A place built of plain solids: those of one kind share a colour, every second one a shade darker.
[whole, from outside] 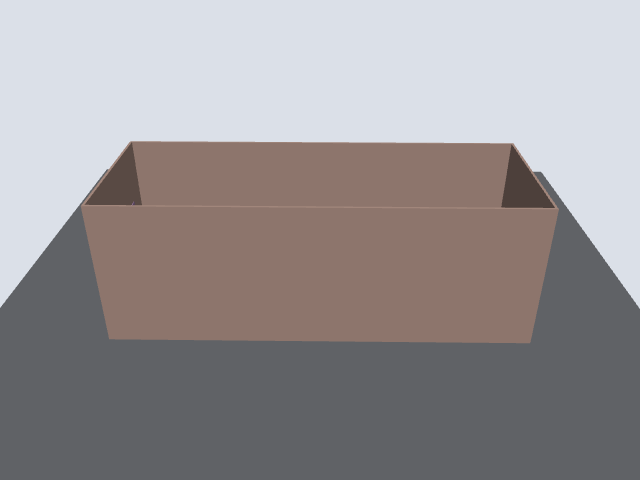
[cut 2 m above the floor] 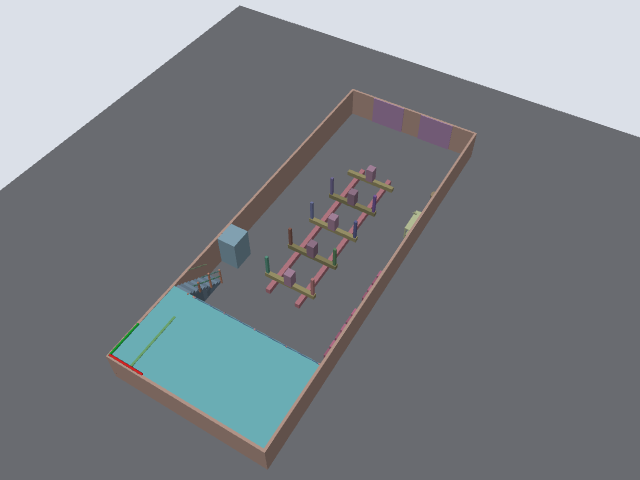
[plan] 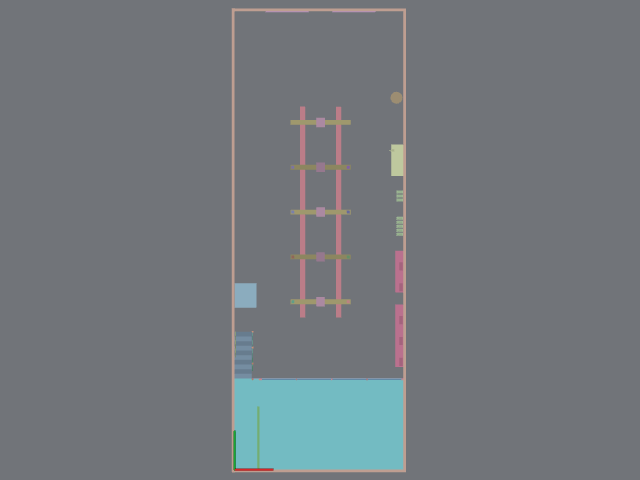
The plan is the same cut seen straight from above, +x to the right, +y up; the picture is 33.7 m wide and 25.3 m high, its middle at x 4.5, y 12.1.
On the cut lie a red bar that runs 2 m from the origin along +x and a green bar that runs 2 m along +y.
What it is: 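A boat hall 8.9 x 24.2 m, 8.7 m high; a lifeboat 13.9 m long and 4.3 m in beam on its cradle down the middle, its keel 1.58 m over the floor; a walk along either side; at the rear a crew gallery 4.8 m deep at 1.97 m over closed stores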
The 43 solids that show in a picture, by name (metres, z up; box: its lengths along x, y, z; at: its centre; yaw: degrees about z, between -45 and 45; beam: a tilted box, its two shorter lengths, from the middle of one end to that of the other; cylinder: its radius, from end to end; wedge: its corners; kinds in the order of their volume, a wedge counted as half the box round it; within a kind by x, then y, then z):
{
 "wall_1": {"box": [0.15, 24.46, 8.75], "at": [-0.07, 12.08, 4.33]},
 "wall_2": {"box": [9.19, 0.15, 8.75], "at": [4.45, -0.07, 4.33]},
 "wall_3": {"box": [9.19, 0.15, 8.75], "at": [4.45, 24.23, 4.33]},
 "wall_4": {"box": [0.15, 24.46, 8.75], "at": [8.96, 12.08, 4.33]},
 "gal_1": {"box": [8.99, 4.85, 2.02], "at": [4.45, 2.38, 0.96]},
 "stair_1": {"box": [0.95, 0.71, 1.84], "at": [0.42, 4.69, 0.87]},
 "stair_2": {"box": [0.95, 0.71, 1.66], "at": [0.42, 4.94, 0.78]},
 "stair_3": {"box": [0.95, 0.71, 1.48], "at": [0.42, 5.19, 0.69]},
 "stair_4": {"box": [0.95, 0.71, 1.3], "at": [0.42, 5.43, 0.6]},
 "stair_5": {"box": [0.95, 0.71, 1.12], "at": [0.42, 5.68, 0.51]},
 "stair_6": {"box": [0.95, 0.71, 0.94], "at": [0.42, 5.93, 0.42]},
 "stair_7": {"box": [0.95, 0.71, 0.77], "at": [0.42, 6.17, 0.33]},
 "stair_8": {"box": [0.95, 0.71, 0.59], "at": [0.42, 6.42, 0.24]},
 "stair_9": {"box": [0.95, 0.71, 0.41], "at": [0.42, 6.66, 0.15]},
 "stair_10": {"box": [0.95, 0.71, 0.23], "at": [0.42, 6.91, 0.06]},
 "winch_1": {"box": [1.15, 1.3, 2.35], "at": [0.57, 9.17, 1.12]},
 "beam_1": {"box": [0.28, 11.12, 0.39], "at": [3.58, 13.57, 0.14]},
 "beam_2": {"box": [0.28, 11.12, 0.39], "at": [5.48, 13.57, 0.14]},
 "cross_1": {"box": [3.18, 0.26, 0.3], "at": [4.53, 8.85, 0.49]},
 "cross_2": {"box": [3.18, 0.26, 0.3], "at": [4.53, 11.21, 0.49]},
 "cross_3": {"box": [3.18, 0.26, 0.3], "at": [4.53, 13.57, 0.49]},
 "cross_4": {"box": [3.18, 0.26, 0.3], "at": [4.53, 15.94, 0.49]},
 "cross_5": {"box": [3.18, 0.26, 0.3], "at": [4.53, 18.3, 0.49]},
 "sdoor_1": {"box": [2.28, 0.05, 5.25], "at": [2.77, 24.14, 2.58]},
 "sdoor_2": {"box": [2.28, 0.05, 5.25], "at": [6.29, 24.14, 2.58]},
 "keelblock_1": {"box": [0.46, 0.5, 0.94], "at": [4.53, 8.85, 1.11]},
 "keelblock_2": {"box": [0.46, 0.5, 0.94], "at": [4.53, 11.21, 1.11]},
 "keelblock_3": {"box": [0.46, 0.5, 0.94], "at": [4.53, 13.57, 1.11]},
 "keelblock_4": {"box": [0.46, 0.5, 0.94], "at": [4.53, 15.94, 1.11]},
 "keelblock_5": {"box": [0.46, 0.5, 0.94], "at": [4.53, 18.3, 1.11]},
 "screen_1": {"box": [0.12, 3.32, 2.15], "at": [1.25, 1.66, 2.99]},
 "kit_1": {"box": [0.42, 3.3, 0.04], "at": [8.68, 7.05, 0.43]},
 "kit_2": {"box": [0.42, 2.2, 0.04], "at": [8.68, 10.44, 0.43]},
 "bench_1": {"box": [0.62, 1.65, 0.06], "at": [8.56, 16.3, 0.87]},
 "coils_1": {"cylinder": 0.31, "from": [8.53, 19.6, 0.0], "to": [8.53, 19.6, 0.18]},
 "shore3e_1": {"box": [0.16, 0.16, 1.71], "at": [5.99, 15.94, 1.5]},
 "shore3w_1": {"box": [0.16, 0.16, 1.71], "at": [3.07, 15.94, 1.5]},
 "shore0e_1": {"box": [0.16, 0.16, 1.5], "at": [5.99, 8.85, 1.39]},
 "shore0w_1": {"box": [0.16, 0.16, 1.5], "at": [3.07, 8.85, 1.39]},
 "shore2e_1": {"box": [0.16, 0.16, 1.5], "at": [5.99, 13.57, 1.39]},
 "shore2w_1": {"box": [0.16, 0.16, 1.5], "at": [3.07, 13.57, 1.39]},
 "shore1e_1": {"box": [0.16, 0.16, 1.49], "at": [5.99, 11.21, 1.39]},
 "shore1w_1": {"box": [0.16, 0.16, 1.49], "at": [3.07, 11.21, 1.39]}
}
